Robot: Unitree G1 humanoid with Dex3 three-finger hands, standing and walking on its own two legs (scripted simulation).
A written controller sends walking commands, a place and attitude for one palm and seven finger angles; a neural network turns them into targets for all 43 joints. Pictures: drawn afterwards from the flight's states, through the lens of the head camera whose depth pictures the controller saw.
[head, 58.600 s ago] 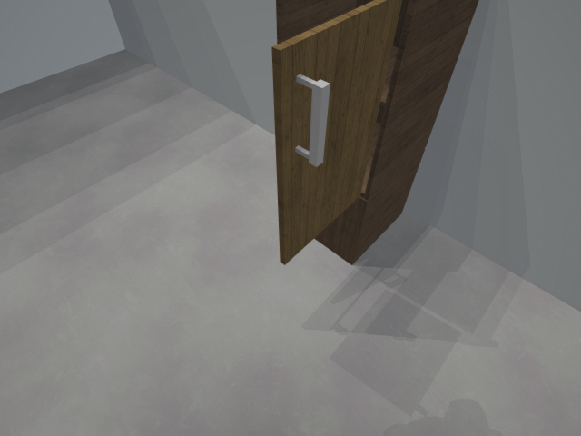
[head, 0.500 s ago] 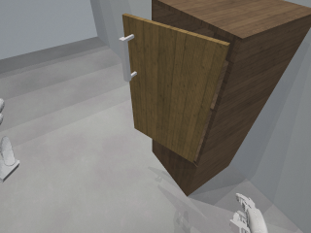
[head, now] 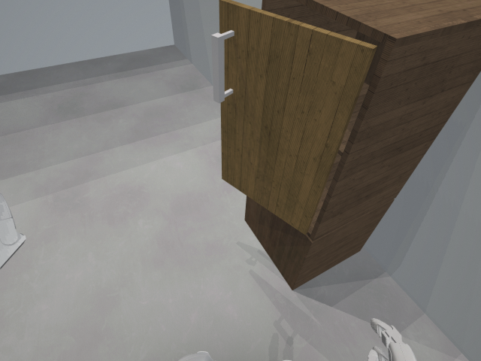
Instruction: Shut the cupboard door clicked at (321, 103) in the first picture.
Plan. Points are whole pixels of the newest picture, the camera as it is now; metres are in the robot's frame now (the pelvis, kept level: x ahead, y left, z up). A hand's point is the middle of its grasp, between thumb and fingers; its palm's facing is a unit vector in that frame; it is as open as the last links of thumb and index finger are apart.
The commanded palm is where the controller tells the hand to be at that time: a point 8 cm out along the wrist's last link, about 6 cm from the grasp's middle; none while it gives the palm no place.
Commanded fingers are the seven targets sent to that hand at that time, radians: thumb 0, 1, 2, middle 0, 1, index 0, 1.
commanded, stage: step back with the hand held close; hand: left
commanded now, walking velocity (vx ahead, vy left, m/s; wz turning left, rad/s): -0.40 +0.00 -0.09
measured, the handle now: (224, 67) +0.74 +0.08 +0.14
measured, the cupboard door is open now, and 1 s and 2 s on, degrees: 20 20 20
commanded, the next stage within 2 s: stop stepping back and stand still in 0.40 s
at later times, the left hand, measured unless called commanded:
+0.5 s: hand (5, 311) +0.13 +0.23 +0.19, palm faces +0.30 -0.88 -0.37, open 7.4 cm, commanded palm +0.06 +0.29 +0.21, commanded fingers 0.00 0.90 0.90 -0.20 -0.30 -0.20 -0.30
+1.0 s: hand out of the picture +0.05 +0.28 +0.20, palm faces +0.18 -0.90 -0.41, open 7.5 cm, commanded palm -0.01 +0.36 +0.21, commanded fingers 0.00 0.90 0.90 -0.20 -0.30 -0.20 -0.30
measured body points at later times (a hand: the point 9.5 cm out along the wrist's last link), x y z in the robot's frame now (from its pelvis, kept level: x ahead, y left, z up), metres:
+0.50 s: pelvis -0.12 +0.01 +0.01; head -0.07 +0.04 +0.46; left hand +0.11 +0.28 +0.21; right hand +0.08 -0.22 -0.05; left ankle +0.09 +0.09 -0.71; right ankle -0.23 -0.14 -0.71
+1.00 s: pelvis -0.20 +0.08 +0.00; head -0.18 +0.13 +0.44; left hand +0.03 +0.33 +0.23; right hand -0.09 -0.16 -0.07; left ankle +0.03 +0.11 -0.69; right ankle -0.26 +0.04 -0.70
